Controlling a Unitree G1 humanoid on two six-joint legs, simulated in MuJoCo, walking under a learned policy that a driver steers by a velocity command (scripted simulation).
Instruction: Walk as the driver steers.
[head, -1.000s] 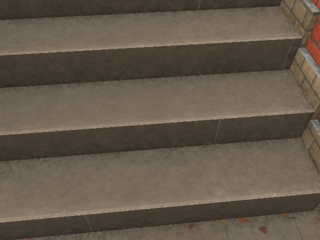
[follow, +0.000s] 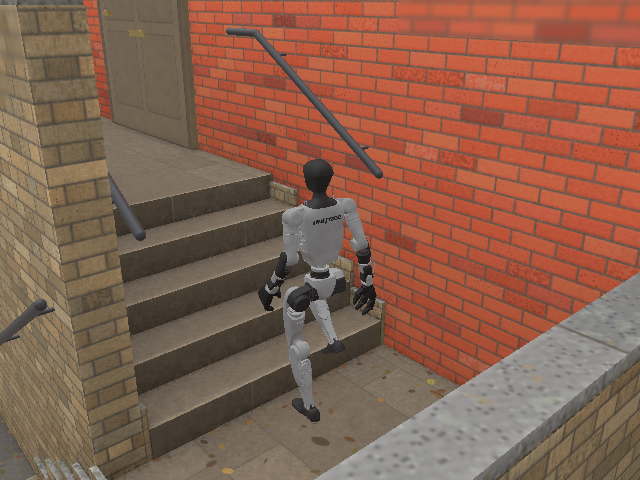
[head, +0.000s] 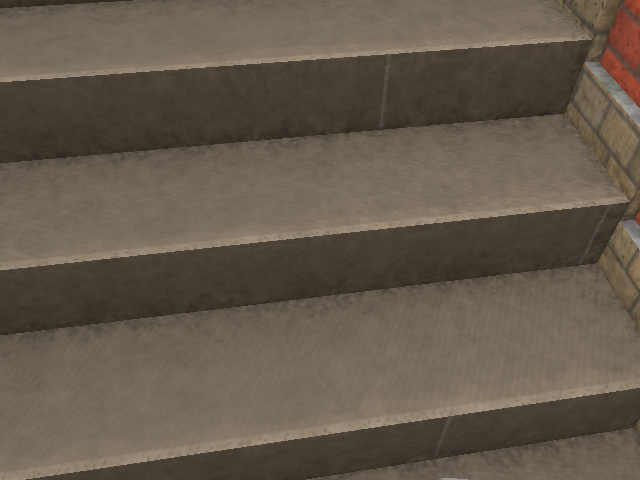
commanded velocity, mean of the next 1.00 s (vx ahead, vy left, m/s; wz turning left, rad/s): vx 0.24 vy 0.00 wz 0.00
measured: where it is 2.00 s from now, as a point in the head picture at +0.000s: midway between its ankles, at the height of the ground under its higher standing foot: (369, 322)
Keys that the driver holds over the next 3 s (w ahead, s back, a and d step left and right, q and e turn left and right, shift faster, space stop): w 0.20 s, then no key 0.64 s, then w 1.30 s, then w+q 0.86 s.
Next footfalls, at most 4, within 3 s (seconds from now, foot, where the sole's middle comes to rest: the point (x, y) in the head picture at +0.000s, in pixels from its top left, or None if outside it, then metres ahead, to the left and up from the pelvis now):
0.26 right None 0.36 -0.17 -0.61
0.76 left None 0.37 0.06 -0.61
1.52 left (293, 373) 0.59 0.04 -0.44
2.06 right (452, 184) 0.88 -0.26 -0.27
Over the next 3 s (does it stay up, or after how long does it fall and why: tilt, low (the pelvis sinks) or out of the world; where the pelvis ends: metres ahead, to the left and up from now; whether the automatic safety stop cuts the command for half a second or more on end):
stays up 1.14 -0.09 0.65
